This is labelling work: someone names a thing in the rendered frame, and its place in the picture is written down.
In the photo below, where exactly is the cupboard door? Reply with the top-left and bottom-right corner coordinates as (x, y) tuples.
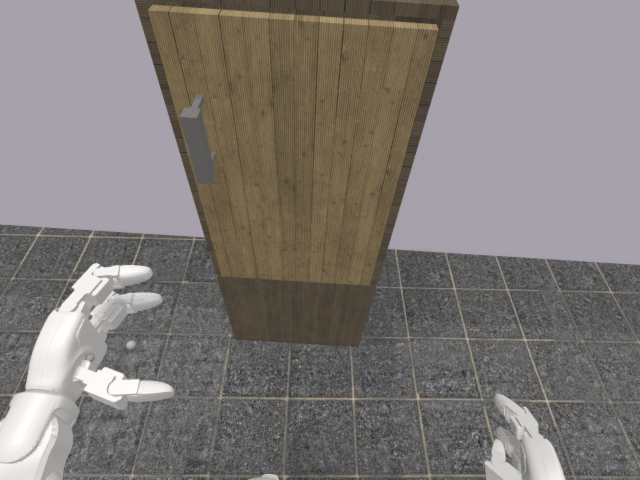
(148, 5), (439, 286)

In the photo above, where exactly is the right robot hand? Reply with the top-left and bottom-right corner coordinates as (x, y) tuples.
(485, 394), (566, 480)

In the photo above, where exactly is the handle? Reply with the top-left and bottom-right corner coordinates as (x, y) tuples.
(180, 94), (216, 184)

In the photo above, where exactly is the left robot hand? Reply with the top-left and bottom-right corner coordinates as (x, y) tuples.
(25, 263), (174, 410)

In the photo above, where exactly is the left robot forearm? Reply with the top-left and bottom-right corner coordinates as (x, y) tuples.
(0, 390), (80, 480)

